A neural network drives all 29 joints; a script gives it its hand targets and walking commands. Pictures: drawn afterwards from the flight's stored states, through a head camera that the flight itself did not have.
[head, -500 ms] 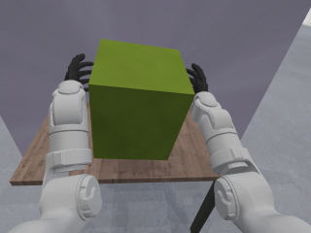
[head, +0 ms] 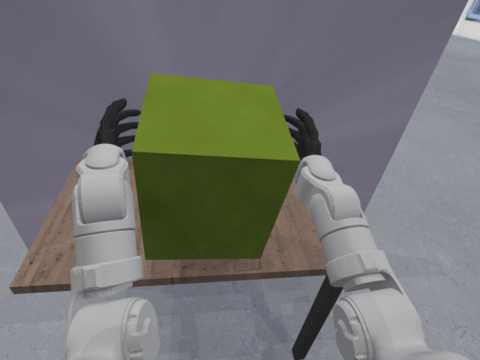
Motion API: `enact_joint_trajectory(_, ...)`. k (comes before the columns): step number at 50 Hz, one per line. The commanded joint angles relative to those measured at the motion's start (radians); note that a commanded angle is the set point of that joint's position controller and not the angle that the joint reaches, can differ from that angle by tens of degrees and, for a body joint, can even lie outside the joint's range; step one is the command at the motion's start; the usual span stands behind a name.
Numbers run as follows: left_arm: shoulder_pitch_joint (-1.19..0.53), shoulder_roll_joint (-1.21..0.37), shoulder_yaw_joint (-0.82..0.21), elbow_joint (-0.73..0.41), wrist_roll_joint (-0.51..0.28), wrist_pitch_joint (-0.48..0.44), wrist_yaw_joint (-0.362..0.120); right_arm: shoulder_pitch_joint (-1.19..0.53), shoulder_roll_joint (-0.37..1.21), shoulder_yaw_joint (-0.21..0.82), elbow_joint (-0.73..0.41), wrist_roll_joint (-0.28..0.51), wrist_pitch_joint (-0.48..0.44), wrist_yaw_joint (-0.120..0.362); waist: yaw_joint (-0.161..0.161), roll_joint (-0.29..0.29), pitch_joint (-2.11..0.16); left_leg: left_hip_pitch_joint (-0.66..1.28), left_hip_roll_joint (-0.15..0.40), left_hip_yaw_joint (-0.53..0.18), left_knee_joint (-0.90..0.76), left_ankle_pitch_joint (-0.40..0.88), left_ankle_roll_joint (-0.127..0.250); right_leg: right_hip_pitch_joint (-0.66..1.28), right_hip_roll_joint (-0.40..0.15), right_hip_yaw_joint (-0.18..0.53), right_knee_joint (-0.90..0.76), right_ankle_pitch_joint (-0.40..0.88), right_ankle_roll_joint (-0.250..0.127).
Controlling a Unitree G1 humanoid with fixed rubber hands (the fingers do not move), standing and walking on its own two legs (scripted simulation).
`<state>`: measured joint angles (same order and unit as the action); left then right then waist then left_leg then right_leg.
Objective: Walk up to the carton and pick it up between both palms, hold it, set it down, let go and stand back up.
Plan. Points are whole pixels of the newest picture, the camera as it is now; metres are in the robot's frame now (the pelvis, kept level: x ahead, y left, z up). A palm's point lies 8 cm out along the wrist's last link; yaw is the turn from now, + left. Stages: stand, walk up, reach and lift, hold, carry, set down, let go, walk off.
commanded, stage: hold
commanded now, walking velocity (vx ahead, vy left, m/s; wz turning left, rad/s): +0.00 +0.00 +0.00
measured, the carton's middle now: (209, 172) +0.39 +0.01 +0.16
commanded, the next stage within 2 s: none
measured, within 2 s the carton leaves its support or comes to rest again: neither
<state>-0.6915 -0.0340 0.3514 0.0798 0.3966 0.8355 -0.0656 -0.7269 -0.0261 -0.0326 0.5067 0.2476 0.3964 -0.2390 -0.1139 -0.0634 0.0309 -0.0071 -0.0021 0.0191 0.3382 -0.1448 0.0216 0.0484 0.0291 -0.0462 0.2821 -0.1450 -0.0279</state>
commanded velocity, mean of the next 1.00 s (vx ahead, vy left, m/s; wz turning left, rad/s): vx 0.00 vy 0.00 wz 0.00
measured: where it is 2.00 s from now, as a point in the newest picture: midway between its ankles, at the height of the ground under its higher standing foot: outside the picture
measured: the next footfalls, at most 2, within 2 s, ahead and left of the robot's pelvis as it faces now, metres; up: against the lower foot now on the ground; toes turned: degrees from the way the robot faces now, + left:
none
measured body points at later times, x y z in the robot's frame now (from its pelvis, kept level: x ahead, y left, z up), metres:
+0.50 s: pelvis +0.01 -0.01 +0.00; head -0.06 +0.03 +0.44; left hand +0.38 +0.16 +0.23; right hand +0.38 -0.14 +0.23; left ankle +0.04 +0.10 -0.75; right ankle +0.02 -0.10 -0.75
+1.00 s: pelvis +0.00 +0.00 +0.00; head -0.07 +0.03 +0.44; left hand +0.39 +0.16 +0.24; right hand +0.38 -0.14 +0.23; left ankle +0.04 +0.10 -0.75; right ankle +0.02 -0.10 -0.75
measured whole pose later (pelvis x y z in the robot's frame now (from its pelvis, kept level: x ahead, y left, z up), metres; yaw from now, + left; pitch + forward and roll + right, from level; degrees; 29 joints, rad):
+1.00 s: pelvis +0.00 +0.00 +0.00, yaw +0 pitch -10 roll -1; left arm -0.79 -0.01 0.39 0.24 0.41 0.80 -0.06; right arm -0.84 -0.02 -0.09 0.68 0.17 0.35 -0.20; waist -0.10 -0.07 0.02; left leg -0.01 0.00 0.02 0.32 -0.13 0.02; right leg 0.03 0.03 -0.05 0.28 -0.14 -0.03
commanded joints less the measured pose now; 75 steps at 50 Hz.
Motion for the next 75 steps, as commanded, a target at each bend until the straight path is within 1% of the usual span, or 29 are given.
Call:
enact_joint_trajectory(1,-0.684,-0.522,-0.492,-0.011,-0.181,-0.076,-0.112,-0.853,0.485,0.282,-0.235,0.017,-0.077,0.146,-0.007,0.122,-0.33,0.073,0.001,0.017,-0.084,-0.023,-0.025,-0.051,0.03,-0.032,-0.034,-0.086,0.047)
enact_joint_trajectory(2,-0.719,-0.51,-0.486,-0.005,-0.196,-0.086,-0.105,-0.894,0.484,0.264,-0.23,0.017,-0.085,0.154,0.006,0.108,-0.344,0.045,0.011,0.011,-0.097,-0.072,-0.012,-0.055,0.03,-0.038,-0.039,-0.103,0.046)
enact_joint_trajectory(3,-0.72,-0.508,-0.454,0.121,-0.181,-0.081,-0.105,-0.889,0.49,0.246,-0.131,-0.02,-0.076,0.161,0.007,0.118,-0.254,-0.001,0.007,0.005,-0.125,-0.18,0.003,-0.079,0.024,-0.026,-0.043,-0.173,0.043)
enact_joint_trajectory(5,-0.741,-0.519,-0.436,0.123,-0.184,-0.096,-0.094,-0.897,0.499,0.212,-0.07,-0.044,-0.084,0.179,0.023,0.117,-0.295,-0.027,0.012,0.006,-0.147,-0.22,0.022,-0.038,0.031,-0.043,-0.02,-0.146,0.052)
enact_joint_trajectory(6,-0.746,-0.542,-0.447,0.082,-0.203,-0.107,-0.089,-0.88,0.509,0.209,-0.085,-0.041,-0.097,0.183,0.016,0.116,-0.37,0.02,0.019,0.008,-0.135,-0.153,0.013,-0.018,0.036,-0.039,-0.004,-0.087,0.046)
enact_joint_trajectory(8,-0.773,-0.496,-0.37,0.217,-0.175,-0.107,-0.097,-0.925,0.495,0.18,0.0,-0.05,-0.09,0.181,0.033,0.072,-0.299,-0.008,-0.004,0.034,-0.131,-0.165,0.019,-0.062,0.016,-0.024,-0.048,-0.141,0.051)
enact_joint_trajectory(12,-0.721,-0.513,-0.372,0.159,-0.187,-0.123,-0.096,-0.915,0.522,0.25,-0.083,-0.011,-0.119,0.151,0.041,0.039,-0.448,0.116,-0.028,0.039,-0.041,0.096,0.002,0.004,0.02,-0.024,-0.043,0.043,0.052)
enact_joint_trajectory(13,-0.733,-0.51,-0.394,0.11,-0.199,-0.127,-0.094,-0.918,0.532,0.277,-0.121,0.012,-0.129,0.141,0.022,0.025,-0.506,0.153,-0.032,0.041,-0.015,0.158,-0.005,0.026,0.017,-0.029,-0.026,0.136,0.06)
enact_joint_trajectory(15,-0.674,-0.49,-0.379,0.108,-0.187,-0.121,-0.108,-0.859,0.536,0.322,-0.151,0.037,-0.112,0.113,0.034,0.038,-0.486,0.147,-0.048,0.049,0.017,0.251,-0.021,0.097,0.009,-0.009,-0.017,0.334,0.075)
enact_joint_trajectory(18,-0.62,-0.473,-0.397,0.008,-0.186,-0.116,-0.138,-0.786,0.531,0.345,-0.214,0.071,-0.095,0.077,-0.017,0.022,-0.451,0.148,-0.056,0.038,0.026,0.281,-0.028,0.143,0.005,-0.01,-0.007,0.429,0.097)
enact_joint_trajectory(19,-0.604,-0.472,-0.391,0.023,-0.172,-0.106,-0.146,-0.78,0.527,0.37,-0.211,0.091,-0.086,0.068,-0.006,0.024,-0.401,0.141,-0.058,0.03,0.024,0.27,-0.022,0.14,-0.002,-0.009,-0.011,0.437,0.097)
enact_joint_trajectory(22,-0.573,-0.461,-0.396,0.011,-0.156,-0.08,-0.165,-0.733,0.505,0.35,-0.235,0.084,-0.06,0.059,-0.022,0.068,-0.282,0.123,-0.051,0.026,0.004,0.227,-0.033,0.086,0.006,-0.021,-0.029,0.308,0.098)
enact_joint_trajectory(25,-0.618,-0.483,-0.495,-0.103,-0.19,-0.08,-0.163,-0.752,0.497,0.36,-0.299,0.116,-0.069,0.069,-0.055,0.126,-0.343,0.156,-0.034,0.019,0.025,0.298,-0.061,0.07,0.023,-0.034,-0.013,0.296,0.078)
enact_joint_trajectory(26,-0.611,-0.475,-0.473,-0.059,-0.174,-0.073,-0.163,-0.734,0.482,0.337,-0.262,0.106,-0.053,0.077,-0.066,0.138,-0.271,0.139,-0.028,0.004,0.013,0.267,-0.057,0.027,0.024,-0.03,-0.023,0.213,0.077)
enact_joint_trajectory(27,-0.638,-0.48,-0.485,-0.098,-0.186,-0.078,-0.157,-0.768,0.479,0.334,-0.308,0.106,-0.064,0.088,-0.045,0.147,-0.319,0.137,-0.021,0.008,0.004,0.262,-0.059,0.035,0.029,-0.036,-0.022,0.155,0.066)
enact_joint_trajectory(31,-0.658,-0.493,-0.509,-0.053,-0.188,-0.074,-0.128,-0.799,0.466,0.293,-0.242,0.066,-0.064,0.12,-0.048,0.149,-0.317,0.121,-0.004,-0.007,-0.023,0.188,-0.064,-0.022,0.029,-0.035,-0.029,0.044,0.049)
enact_joint_trajectory(32,-0.684,-0.519,-0.528,-0.115,-0.202,-0.086,-0.117,-0.816,0.495,0.326,-0.276,0.066,-0.073,0.127,-0.013,0.129,-0.4,0.144,-0.003,-0.001,-0.026,0.183,-0.057,-0.009,0.04,-0.046,-0.018,0.06,0.047)
enact_joint_trajectory(39,-0.636,-0.515,-0.435,0.034,-0.169,-0.076,-0.104,-0.845,0.484,0.308,-0.193,0.025,-0.09,0.144,0.022,0.054,-0.386,0.158,-0.004,0.025,-0.044,0.146,-0.025,-0.02,0.031,-0.037,-0.043,0.022,0.05)
enact_joint_trajectory(44,-0.675,-0.498,-0.356,0.157,-0.15,-0.087,-0.119,-0.862,0.489,0.239,-0.088,-0.016,-0.103,0.151,0.025,0.05,-0.269,0.062,-0.005,0.043,-0.078,0.007,-0.002,-0.011,0.021,-0.03,-0.059,-0.064,0.049)
enact_joint_trajectory(46,-0.697,-0.527,-0.4,0.11,-0.16,-0.097,-0.124,-0.888,0.5,0.224,-0.115,-0.013,-0.121,0.151,0.009,0.104,-0.322,0.075,-0.001,0.04,-0.066,0.055,-0.018,-0.002,0.022,-0.033,-0.045,-0.005,0.042)
enact_joint_trajectory(53,-0.705,-0.513,-0.431,0.073,-0.177,-0.107,-0.116,-0.824,0.514,0.262,-0.106,0.006,-0.104,0.128,-0.026,0.1,-0.364,0.142,-0.031,0.027,-0.013,0.143,-0.03,-0.004,0.012,-0.031,-0.038,0.078,0.056)
enact_joint_trajectory(58,-0.675,-0.505,-0.457,-0.04,-0.187,-0.121,-0.127,-0.834,0.522,0.336,-0.237,0.073,-0.112,0.098,-0.018,0.07,-0.443,0.162,-0.039,0.023,0.026,0.279,-0.04,0.075,0.013,-0.037,-0.01,0.295,0.082)
enact_joint_trajectory(59,-0.639,-0.489,-0.448,0.011,-0.18,-0.111,-0.13,-0.785,0.524,0.341,-0.196,0.06,-0.096,0.093,-0.034,0.07,-0.366,0.151,-0.047,0.023,0.011,0.25,-0.039,0.061,0.007,-0.027,-0.031,0.268,0.088)
enact_joint_trajectory(60,-0.673,-0.503,-0.464,-0.045,-0.183,-0.117,-0.132,-0.82,0.53,0.344,-0.246,0.065,-0.105,0.094,-0.024,0.082,-0.426,0.155,-0.046,0.019,0.018,0.237,-0.037,0.062,0.015,-0.035,-0.018,0.248,0.084)
enact_joint_trajectory(61,-0.635,-0.492,-0.438,0.033,-0.173,-0.102,-0.134,-0.791,0.509,0.328,-0.205,0.057,-0.09,0.095,-0.02,0.077,-0.34,0.143,-0.036,0.021,0.0,0.218,-0.037,0.024,0.012,-0.029,-0.036,0.195,0.076)
enact_joint_trajectory(62,-0.628,-0.499,-0.446,-0.03,-0.168,-0.106,-0.13,-0.801,0.504,0.338,-0.253,0.072,-0.099,0.097,-0.017,0.073,-0.407,0.162,-0.032,0.015,0.003,0.236,-0.035,0.044,0.017,-0.034,-0.033,0.203,0.074)
enact_joint_trajectory(63,-0.595,-0.483,-0.422,0.035,-0.16,-0.089,-0.134,-0.783,0.516,0.345,-0.23,0.062,-0.088,0.094,-0.008,0.065,-0.341,0.146,-0.034,0.02,0.0,0.231,-0.036,0.036,0.011,-0.026,-0.037,0.199,0.075)
enact_joint_trajectory(64,-0.607,-0.49,-0.446,-0.041,-0.174,-0.089,-0.133,-0.792,0.518,0.361,-0.268,0.071,-0.095,0.096,0.004,0.055,-0.396,0.158,-0.034,0.018,0.008,0.25,-0.037,0.062,0.022,-0.028,-0.026,0.225,0.068)
enact_joint_trajectory(75,-0.628,-0.502,-0.466,-0.04,-0.179,-0.068,-0.128,-0.802,0.49,0.339,-0.249,0.056,-0.098,0.117,-0.003,0.089,-0.368,0.161,-0.012,0.027,-0.005,0.249,-0.051,0.018,0.036,-0.046,-0.034,0.123,0.059)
